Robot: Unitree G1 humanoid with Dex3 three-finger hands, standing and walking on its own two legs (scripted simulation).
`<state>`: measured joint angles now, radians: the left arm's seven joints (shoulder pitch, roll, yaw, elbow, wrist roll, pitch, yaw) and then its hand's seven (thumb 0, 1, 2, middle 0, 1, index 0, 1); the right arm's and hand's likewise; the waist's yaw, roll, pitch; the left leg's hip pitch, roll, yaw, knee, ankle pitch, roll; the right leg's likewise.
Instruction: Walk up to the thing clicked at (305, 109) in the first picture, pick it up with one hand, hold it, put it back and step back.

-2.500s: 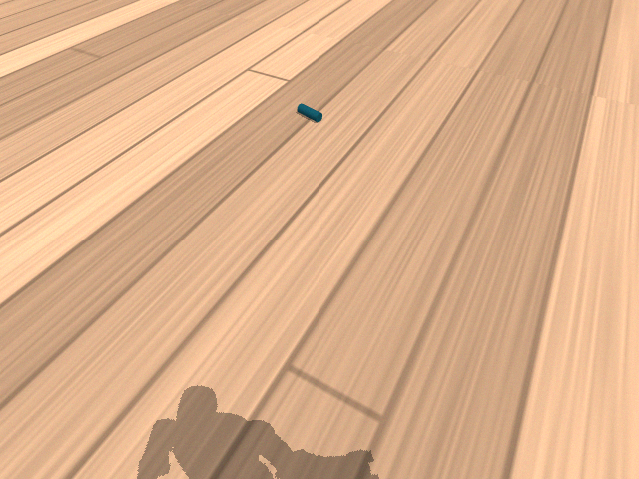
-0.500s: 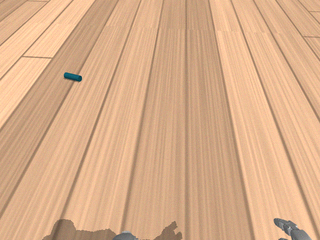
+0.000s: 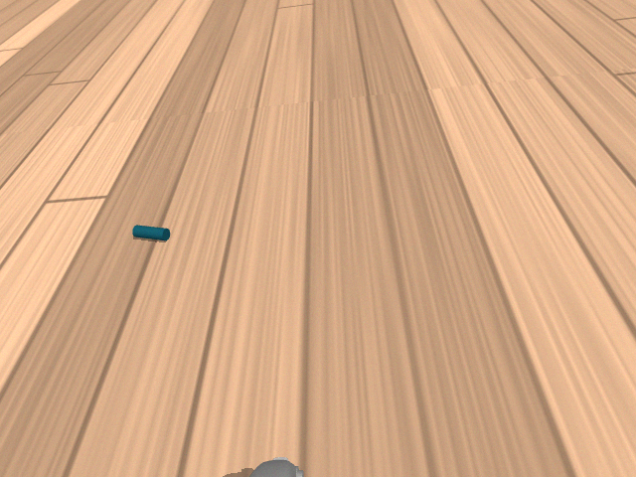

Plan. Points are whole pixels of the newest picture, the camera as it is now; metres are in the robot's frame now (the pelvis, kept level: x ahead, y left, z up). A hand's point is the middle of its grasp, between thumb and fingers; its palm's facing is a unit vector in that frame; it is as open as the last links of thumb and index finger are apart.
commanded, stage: walk up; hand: left
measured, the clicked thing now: (151, 232) +1.26 +0.89 -0.73
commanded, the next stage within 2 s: none
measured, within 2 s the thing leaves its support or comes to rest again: neither
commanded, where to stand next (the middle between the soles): +0.81 +0.74 m, yaw -14 degrees
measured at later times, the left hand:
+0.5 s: hand (87, 376) +0.32 +0.44 -0.13, palm faces -0.17 -0.85 -0.49, open 7.4 cm
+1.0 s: hand (19, 315) +0.46 +0.66 -0.14, palm faces -0.14 -0.81 -0.58, open 7.4 cm
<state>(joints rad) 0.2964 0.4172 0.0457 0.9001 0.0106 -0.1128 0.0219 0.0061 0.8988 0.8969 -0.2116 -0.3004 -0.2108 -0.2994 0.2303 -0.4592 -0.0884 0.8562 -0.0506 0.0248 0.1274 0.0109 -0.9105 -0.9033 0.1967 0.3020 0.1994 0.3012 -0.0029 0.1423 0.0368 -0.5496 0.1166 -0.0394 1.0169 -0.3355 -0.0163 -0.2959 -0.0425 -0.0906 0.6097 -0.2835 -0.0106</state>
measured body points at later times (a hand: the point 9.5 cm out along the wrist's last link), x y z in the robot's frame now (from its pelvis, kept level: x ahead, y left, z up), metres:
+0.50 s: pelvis +0.21 +0.16 -0.01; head +0.23 +0.13 +0.44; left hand +0.33 +0.48 -0.09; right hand +0.21 -0.18 -0.13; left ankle +0.18 +0.24 -0.72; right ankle +0.30 +0.06 -0.72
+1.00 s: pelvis +0.37 +0.33 -0.02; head +0.39 +0.32 +0.43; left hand +0.47 +0.70 -0.11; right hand +0.40 -0.02 -0.12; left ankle +0.42 +0.45 -0.72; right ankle +0.34 +0.17 -0.67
